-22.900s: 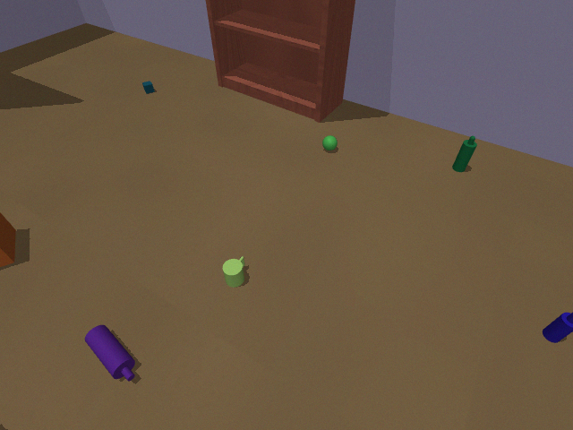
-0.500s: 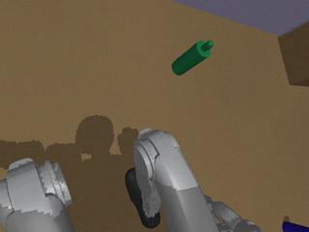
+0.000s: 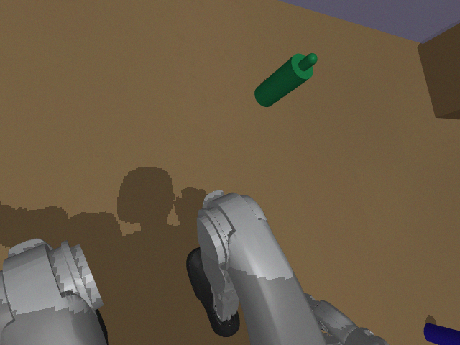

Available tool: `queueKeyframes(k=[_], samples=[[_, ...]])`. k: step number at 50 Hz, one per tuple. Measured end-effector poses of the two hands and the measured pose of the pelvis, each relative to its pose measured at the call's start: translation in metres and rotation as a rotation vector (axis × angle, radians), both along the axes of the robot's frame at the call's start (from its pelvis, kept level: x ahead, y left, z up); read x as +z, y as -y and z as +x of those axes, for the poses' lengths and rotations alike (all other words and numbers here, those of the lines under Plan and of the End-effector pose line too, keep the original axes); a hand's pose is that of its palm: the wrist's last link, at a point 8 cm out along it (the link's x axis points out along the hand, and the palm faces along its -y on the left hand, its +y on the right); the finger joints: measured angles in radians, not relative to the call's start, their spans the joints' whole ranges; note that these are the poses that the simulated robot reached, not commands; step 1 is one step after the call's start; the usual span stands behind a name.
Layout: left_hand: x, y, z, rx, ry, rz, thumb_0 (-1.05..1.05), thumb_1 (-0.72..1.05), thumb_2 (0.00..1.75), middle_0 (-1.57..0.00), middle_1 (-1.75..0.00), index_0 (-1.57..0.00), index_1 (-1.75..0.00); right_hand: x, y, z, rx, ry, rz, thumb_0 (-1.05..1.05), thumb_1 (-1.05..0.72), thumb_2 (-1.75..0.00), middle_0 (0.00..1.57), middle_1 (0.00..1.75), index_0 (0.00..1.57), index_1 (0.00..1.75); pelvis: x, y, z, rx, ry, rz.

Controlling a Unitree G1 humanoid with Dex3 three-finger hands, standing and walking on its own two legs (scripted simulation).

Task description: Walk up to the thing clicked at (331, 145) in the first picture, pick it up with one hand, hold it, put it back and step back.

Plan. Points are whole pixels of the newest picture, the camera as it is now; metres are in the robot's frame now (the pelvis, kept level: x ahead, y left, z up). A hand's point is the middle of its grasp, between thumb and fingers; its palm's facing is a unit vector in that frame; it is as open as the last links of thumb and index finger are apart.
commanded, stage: close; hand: left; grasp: from above
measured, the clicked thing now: out of the picture +0.42 +0.35 -0.26
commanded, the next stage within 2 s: settle in 0.32 s
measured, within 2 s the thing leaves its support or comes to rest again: leaves its support in 0.76 s
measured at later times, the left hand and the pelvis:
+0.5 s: hand out of the picture +0.41 +0.35 -0.24, palm faces -0.41 -0.18 -0.89, open 10.9 cm; pelvis +0.00 +0.00 +0.00, yaw +0 degrees
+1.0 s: hand out of the picture +0.41 +0.36 -0.18, palm faces -0.37 -0.13 -0.92, open 10.9 cm; pelvis +0.00 +0.00 +0.01, yaw +2 degrees
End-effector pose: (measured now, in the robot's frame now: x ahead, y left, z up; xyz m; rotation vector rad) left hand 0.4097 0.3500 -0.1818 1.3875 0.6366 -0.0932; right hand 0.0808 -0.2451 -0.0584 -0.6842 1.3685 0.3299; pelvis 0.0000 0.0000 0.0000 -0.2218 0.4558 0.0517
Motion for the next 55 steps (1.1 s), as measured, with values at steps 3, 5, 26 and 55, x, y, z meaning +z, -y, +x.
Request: queueKeyframes(k=[3,5,26,55], samples=[[0.0,-0.001,0.0,-0.004,0.007,-0.004,0.02,-0.01,0.59,-0.46,-0.88,-0.43,-0.8,0.0,0.001,-0.002,-0.003,-0.007,-0.01,0.0,-0.9,-0.9,0.2,0.29,0.2,0.3,0.0,0.0,0.0,0.0,0.001,-0.001],[0.0,-0.001,-0.001,-0.012,0.008,-0.003,0.02,-0.01,0.58,-0.47,-0.87,-0.44,-0.79,0.001,0.002,-0.002,-0.003,-0.011,-0.017,0.0,-0.9,-0.9,0.2,0.29,0.2,0.3,-0.001,0.0,0.0,0.0,0.003,-0.001],[0.001,-0.001,0.001,-0.035,0.018,0.016,0.02,-0.05,0.53,-0.56,-0.79,-0.53,-0.72,0.0,-0.003,0.003,0.024,0.013,-0.011,0.0,-0.9,-0.9,0.2,0.29,0.2,0.3,-0.003,-0.001,-0.001,0.0,0.011,-0.004],[0.085,-0.012,-0.005,-0.024,0.028,0.079,0.01,-0.12,0.55,-0.65,-0.73,-0.61,-0.69,-0.011,0.009,0.033,-0.132,0.104,0.067,0.0,-0.91,-0.9,0.2,0.29,0.2,0.3,0.015,0.004,0.001,0.038,-0.079,0.041]])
